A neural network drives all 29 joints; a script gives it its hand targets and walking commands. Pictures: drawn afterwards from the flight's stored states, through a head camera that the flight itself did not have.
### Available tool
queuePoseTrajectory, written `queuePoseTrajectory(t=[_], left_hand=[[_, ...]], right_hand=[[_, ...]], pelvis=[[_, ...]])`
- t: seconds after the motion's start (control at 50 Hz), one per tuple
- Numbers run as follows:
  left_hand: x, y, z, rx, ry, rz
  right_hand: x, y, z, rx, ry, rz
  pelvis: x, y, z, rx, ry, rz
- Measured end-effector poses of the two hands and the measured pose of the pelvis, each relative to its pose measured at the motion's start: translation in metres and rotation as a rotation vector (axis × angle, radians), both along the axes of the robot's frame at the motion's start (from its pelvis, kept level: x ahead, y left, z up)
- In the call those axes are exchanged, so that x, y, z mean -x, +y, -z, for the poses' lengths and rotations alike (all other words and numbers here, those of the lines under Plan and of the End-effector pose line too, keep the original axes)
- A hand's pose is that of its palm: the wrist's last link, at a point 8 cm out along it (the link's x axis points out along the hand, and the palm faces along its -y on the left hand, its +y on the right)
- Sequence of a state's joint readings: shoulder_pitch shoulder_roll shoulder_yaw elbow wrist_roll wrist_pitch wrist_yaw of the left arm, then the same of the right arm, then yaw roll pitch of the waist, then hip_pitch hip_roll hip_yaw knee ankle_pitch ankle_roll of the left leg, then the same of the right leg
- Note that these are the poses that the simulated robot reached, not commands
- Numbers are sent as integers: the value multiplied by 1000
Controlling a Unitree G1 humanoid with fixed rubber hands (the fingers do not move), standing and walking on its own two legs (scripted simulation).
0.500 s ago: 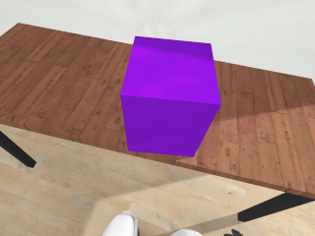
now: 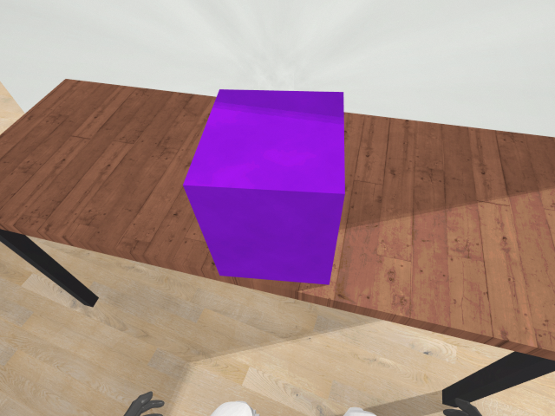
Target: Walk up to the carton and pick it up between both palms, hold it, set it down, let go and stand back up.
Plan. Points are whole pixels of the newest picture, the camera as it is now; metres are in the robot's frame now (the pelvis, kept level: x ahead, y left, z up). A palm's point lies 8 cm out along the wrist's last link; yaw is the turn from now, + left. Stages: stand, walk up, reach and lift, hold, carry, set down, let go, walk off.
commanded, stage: walk up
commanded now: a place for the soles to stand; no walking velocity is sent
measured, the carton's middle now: (276, 191) +0.47 +0.02 +0.03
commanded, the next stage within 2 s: reach and lift in 1.82 s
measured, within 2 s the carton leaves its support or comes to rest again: neither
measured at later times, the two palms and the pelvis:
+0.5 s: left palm out of the picture +0.00 +0.26 -0.12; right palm out of the picture +0.08 -0.19 -0.12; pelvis -0.01 +0.03 +0.01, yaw +1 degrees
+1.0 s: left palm out of the picture +0.06 +0.28 -0.12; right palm out of the picture +0.04 -0.22 -0.12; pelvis +0.02 +0.04 +0.01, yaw -2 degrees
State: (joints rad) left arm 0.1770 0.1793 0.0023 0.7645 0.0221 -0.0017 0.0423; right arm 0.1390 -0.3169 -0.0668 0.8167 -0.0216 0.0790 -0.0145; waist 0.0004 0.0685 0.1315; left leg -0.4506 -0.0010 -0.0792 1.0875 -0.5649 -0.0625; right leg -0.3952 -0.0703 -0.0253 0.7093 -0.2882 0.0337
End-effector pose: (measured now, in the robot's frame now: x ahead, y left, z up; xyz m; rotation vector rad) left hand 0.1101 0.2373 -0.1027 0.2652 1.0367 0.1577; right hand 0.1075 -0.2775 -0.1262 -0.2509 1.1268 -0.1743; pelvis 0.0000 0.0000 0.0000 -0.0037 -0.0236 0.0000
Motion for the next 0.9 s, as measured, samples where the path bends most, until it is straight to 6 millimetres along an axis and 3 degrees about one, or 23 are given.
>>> queuePoseTrajectory(t=[0.12,0.22,0.4,0.54,0.66,0.78,0.9], left_hand=[[31,27,27,28,52,-9],[58,29,35,91,91,-68],[92,22,25,108,144,-55],[110,28,14,74,195,-69],[110,27,11,58,231,-67],[93,24,11,50,215,-47],[75,35,13,40,220,-19]], right_hand=[[27,47,3,-42,52,-25],[46,74,-5,-77,50,-10],[26,85,-12,-107,-33,-39],[32,80,-9,-117,6,-53],[50,67,-5,-103,76,-40],[63,54,-3,-69,136,-39],[66,53,-6,-48,141,-6]], pelvis=[[12,14,8,-39,-28,-1],[7,20,3,-5,-24,-23],[14,27,-6,15,-41,-18],[13,24,-12,5,-27,-18],[8,19,-15,-2,-16,-16],[0,19,-14,1,-6,-9],[-10,30,-14,-7,3,11]])
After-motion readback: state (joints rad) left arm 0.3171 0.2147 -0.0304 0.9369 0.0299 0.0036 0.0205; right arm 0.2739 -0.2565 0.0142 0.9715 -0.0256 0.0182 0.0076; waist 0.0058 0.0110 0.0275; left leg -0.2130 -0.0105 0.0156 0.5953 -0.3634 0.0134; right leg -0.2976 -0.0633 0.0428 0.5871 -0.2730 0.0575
